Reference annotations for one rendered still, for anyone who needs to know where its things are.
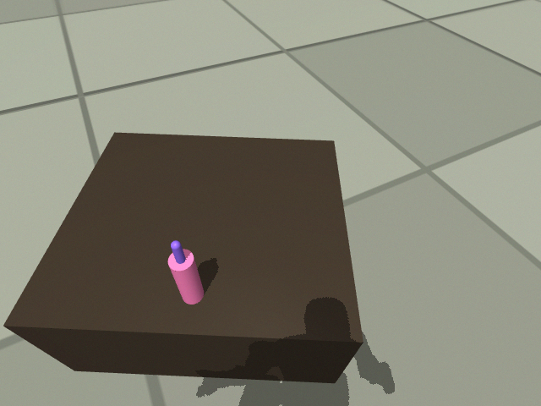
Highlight bottle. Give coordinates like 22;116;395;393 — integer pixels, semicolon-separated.
168;240;204;305

